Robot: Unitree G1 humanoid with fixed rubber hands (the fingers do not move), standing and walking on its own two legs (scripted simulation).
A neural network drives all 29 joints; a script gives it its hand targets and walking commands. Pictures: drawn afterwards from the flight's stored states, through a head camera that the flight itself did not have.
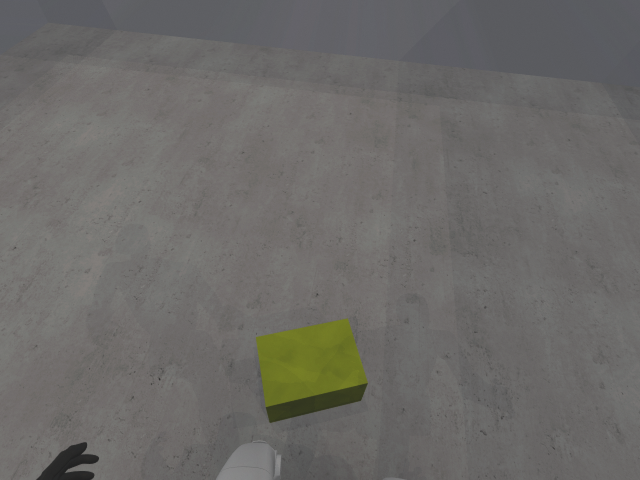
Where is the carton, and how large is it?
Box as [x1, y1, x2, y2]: [256, 318, 367, 422]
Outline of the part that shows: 347,318 256,337 265,404 270,422 361,399 367,381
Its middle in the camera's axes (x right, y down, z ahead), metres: -0.03 +0.40 +1.15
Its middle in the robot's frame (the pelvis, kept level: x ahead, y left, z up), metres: +0.49 +0.03 -0.67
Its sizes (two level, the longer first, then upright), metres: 0.283 0.201 0.162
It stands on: the floor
